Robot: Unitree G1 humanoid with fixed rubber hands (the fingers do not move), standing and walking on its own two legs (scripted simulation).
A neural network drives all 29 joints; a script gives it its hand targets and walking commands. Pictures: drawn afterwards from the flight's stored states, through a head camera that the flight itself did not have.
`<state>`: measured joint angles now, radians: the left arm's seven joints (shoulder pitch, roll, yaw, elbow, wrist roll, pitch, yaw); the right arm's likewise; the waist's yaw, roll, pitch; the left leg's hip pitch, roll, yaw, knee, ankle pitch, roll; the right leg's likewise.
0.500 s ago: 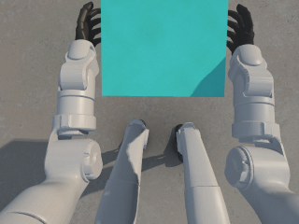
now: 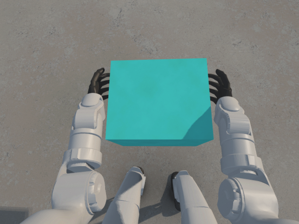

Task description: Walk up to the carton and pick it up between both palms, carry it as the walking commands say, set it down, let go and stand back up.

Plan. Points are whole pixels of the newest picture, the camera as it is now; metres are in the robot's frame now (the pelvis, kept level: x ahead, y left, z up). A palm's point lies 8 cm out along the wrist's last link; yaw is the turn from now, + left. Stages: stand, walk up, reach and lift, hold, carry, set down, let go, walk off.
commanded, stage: reach and lift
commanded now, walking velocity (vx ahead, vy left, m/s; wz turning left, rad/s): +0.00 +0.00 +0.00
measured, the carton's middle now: (158, 108) +0.41 +0.02 -0.10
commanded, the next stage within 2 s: none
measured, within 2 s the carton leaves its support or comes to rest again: neither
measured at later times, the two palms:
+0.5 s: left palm (81, 87) +0.39 +0.20 +0.06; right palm (233, 90) +0.40 -0.14 +0.06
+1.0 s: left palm (75, 89) +0.36 +0.19 +0.11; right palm (249, 92) +0.38 -0.15 +0.10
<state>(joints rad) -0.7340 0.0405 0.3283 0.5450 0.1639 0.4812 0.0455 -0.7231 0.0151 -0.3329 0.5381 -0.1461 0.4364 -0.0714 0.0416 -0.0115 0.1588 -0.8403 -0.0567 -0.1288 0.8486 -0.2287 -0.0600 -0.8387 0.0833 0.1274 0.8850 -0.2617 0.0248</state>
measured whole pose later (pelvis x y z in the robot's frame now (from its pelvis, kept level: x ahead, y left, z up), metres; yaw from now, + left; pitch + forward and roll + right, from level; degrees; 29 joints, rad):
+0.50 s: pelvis +0.09 +0.01 +0.06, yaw +1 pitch +4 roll +0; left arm -0.35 -0.04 0.26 0.44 0.22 0.56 0.02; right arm -0.32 0.11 -0.28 0.43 -0.22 0.50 -0.04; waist 0.03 0.00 -0.04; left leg -0.33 -0.04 -0.15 0.46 -0.20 -0.03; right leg -0.31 0.04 0.11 0.47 -0.23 0.01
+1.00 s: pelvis +0.09 +0.00 +0.06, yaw +1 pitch -6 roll +0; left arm -0.23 -0.09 0.23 0.23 0.26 0.75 0.02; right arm -0.23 0.13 -0.24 0.25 -0.25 0.70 -0.01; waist 0.02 0.01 0.00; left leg -0.08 -0.02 -0.15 0.37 -0.18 -0.03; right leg -0.06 0.04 0.11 0.38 -0.21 -0.01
